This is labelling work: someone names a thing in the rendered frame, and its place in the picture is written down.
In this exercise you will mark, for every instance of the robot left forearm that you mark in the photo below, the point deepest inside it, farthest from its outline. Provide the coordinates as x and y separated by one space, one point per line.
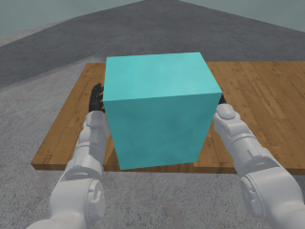
89 152

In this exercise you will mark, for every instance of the robot right forearm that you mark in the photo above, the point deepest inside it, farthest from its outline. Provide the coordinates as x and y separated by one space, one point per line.
245 150

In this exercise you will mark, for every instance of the left robot upper arm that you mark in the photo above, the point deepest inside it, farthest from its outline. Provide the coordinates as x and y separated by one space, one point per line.
75 204

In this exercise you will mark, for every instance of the table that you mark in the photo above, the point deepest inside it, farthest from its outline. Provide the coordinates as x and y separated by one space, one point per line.
269 96

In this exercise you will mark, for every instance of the carton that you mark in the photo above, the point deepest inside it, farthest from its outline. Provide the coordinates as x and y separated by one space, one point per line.
159 107

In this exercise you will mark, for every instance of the left robot hand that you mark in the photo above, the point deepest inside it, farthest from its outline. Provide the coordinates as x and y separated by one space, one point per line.
96 97

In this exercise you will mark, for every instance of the right robot hand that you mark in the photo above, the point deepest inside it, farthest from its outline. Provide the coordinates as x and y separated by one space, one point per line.
222 100

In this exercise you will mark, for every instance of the right robot upper arm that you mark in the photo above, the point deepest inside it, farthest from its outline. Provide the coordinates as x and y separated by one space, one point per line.
272 195

